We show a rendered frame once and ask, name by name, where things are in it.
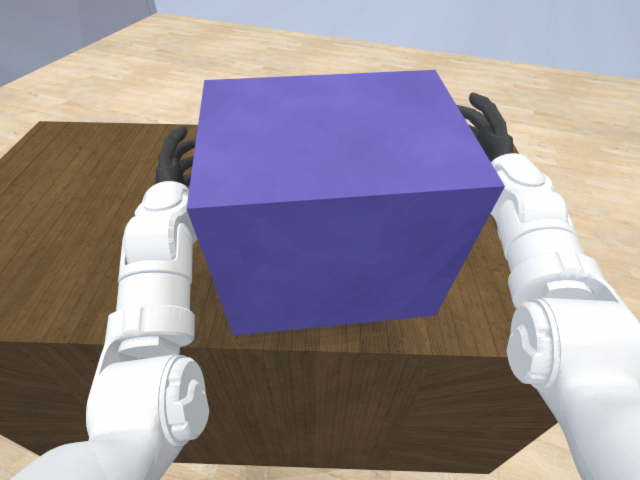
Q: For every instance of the robot left forearm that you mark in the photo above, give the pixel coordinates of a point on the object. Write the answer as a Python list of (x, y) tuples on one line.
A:
[(153, 316)]

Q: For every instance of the right robot upper arm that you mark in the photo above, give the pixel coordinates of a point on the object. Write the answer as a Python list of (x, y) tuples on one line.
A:
[(583, 357)]

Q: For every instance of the carton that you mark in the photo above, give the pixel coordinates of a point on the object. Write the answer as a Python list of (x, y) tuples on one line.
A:
[(325, 200)]

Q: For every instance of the left robot hand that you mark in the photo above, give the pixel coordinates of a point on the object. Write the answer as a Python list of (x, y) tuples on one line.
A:
[(170, 167)]

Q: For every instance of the robot right forearm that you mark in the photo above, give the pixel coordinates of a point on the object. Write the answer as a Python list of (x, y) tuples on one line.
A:
[(539, 241)]

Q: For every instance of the left robot upper arm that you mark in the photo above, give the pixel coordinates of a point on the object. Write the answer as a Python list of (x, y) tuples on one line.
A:
[(140, 415)]

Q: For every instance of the right robot hand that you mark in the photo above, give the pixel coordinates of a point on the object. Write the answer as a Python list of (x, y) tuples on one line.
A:
[(490, 127)]

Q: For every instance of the pedestal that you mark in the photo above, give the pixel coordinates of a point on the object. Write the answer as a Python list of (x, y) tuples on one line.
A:
[(425, 394)]

